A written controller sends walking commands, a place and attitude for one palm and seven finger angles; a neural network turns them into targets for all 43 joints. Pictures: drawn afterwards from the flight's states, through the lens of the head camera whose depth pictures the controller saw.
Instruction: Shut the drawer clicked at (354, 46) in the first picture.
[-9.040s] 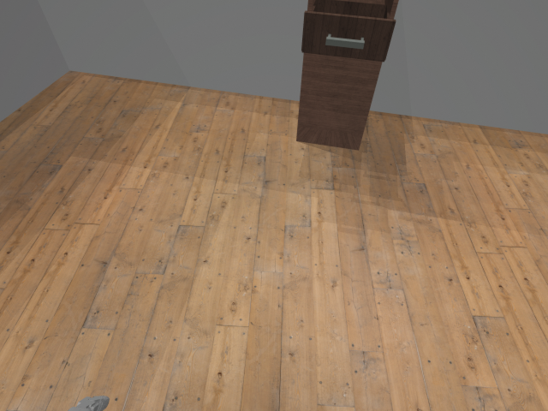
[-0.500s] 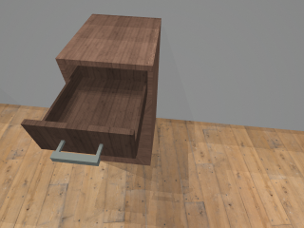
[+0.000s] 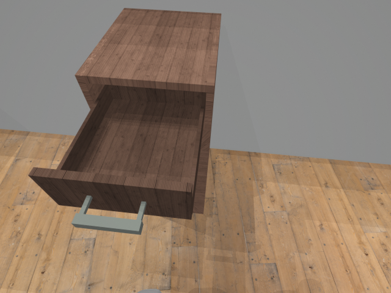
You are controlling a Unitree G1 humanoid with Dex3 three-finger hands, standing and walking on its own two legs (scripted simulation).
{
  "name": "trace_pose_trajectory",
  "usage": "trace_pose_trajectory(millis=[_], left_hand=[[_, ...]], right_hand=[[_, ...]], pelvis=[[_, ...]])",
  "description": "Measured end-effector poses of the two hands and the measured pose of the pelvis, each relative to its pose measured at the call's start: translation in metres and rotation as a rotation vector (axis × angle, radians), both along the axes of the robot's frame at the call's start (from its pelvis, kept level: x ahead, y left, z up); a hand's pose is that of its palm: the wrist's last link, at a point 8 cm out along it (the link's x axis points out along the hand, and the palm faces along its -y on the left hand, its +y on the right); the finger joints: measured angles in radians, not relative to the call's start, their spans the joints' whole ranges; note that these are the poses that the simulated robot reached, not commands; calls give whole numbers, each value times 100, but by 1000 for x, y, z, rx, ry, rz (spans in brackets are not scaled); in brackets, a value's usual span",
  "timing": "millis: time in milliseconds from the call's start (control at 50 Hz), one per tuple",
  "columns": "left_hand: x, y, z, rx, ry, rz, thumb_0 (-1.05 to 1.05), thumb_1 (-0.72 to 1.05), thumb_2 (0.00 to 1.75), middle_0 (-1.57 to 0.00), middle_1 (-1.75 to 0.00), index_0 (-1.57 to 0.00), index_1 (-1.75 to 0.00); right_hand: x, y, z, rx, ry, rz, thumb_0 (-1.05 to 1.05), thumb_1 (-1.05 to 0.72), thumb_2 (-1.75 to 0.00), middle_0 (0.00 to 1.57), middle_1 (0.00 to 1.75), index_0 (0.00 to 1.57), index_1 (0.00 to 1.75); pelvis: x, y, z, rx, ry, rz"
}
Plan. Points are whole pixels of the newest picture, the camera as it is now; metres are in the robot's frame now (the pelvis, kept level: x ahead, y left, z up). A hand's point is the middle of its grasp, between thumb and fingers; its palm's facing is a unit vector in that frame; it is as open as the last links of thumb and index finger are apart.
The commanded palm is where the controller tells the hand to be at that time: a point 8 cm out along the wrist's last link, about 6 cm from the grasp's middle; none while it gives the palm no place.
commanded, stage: come to a stop and stand still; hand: left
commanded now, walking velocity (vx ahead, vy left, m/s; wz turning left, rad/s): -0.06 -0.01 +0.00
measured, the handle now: (111, 213) +0.26 +0.20 -0.01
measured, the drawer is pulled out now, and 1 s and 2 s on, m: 0.30 0.30 0.30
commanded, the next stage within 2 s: look again from close up in 0.68 s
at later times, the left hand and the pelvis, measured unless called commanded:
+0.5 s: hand out of the picture +0.05 +0.18 -0.15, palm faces +0.02 -0.98 -0.20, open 7.3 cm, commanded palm none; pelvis +0.03 +0.01 +0.02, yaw +0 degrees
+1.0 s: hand out of the picture +0.08 +0.21 -0.16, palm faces +0.00 -0.97 -0.23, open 7.4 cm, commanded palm none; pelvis +0.05 +0.03 +0.01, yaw +0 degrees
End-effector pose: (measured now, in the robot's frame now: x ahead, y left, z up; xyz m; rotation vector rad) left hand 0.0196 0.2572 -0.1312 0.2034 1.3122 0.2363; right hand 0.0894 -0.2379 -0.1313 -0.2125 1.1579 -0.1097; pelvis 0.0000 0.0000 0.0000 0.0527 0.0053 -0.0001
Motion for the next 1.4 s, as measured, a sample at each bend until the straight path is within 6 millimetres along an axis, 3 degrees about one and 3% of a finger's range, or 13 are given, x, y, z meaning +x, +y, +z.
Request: trace_pose_trajectory(millis=[160, 300, 460, 580, 720, 960, 1080, 1220, 1400], left_hand=[[23, -20, 13, -42, -22, -40, 1, 91, 90, -20, -30, -20, -30], [33, -21, 13, -60, -16, -40, 1, 94, 90, -20, -30, -20, -30], [25, -22, 11, -78, 28, -28, 1, 93, 90, -20, -30, -20, -30], [10, -29, 11, -97, 80, -23, 1, 92, 90, -20, -30, -20, -30], [8, -22, 11, -66, 98, -43, 1, 91, 90, -20, -30, -20, -30], [51, -3, 6, -47, -12, -57, 1, 91, 90, -20, -30, -20, -30], [62, 4, 8, -46, -42, -72, 1, 91, 90, -20, -30, -20, -30], [55, 10, 10, -48, -25, -73, 1, 91, 90, -20, -30, -20, -30], [28, 10, 9, -58, 52, -55, 1, 91, 90, -20, -30, -20, -30]], right_hand=[[-5, 21, 0, 74, 55, -42, 1, -91, -90, 20, 29, 20, 30], [-28, 17, 8, 37, 128, -74, 0, -93, -90, 20, 29, 20, 30], [-59, 23, 9, 36, 231, -90, 0, -91, -90, 20, 29, 20, 30], [-71, 34, 7, 62, 274, -93, 1, -91, -90, 20, 29, 19, 30], [-59, 35, -5, 74, 244, -99, 1, -91, -90, 20, 29, 20, 30], [-11, 31, 2, 24, 136, -71, 1, -91, -90, 20, 29, 20, 30], [3, 33, 7, 15, 96, -60, 1, -91, -90, 20, 29, 20, 30], [-2, 38, 9, 18, 108, -60, 1, -90, -90, 20, 29, 20, 30], [-31, 44, 7, 30, 185, -78, 1, -90, -90, 20, 29, 20, 30]], pelvis=[[16, 2, 14, -24, 1, 2], [25, 4, 20, -35, -4, -6], [31, 7, 24, -39, -10, -4], [34, 8, 24, -38, -12, -2], [38, 15, 16, -50, 10, 5], [46, 25, 13, -48, -9, 0], [46, 30, 15, -46, -15, -4], [45, 34, 17, -45, -18, -8], [43, 37, 19, -42, -16, -11]])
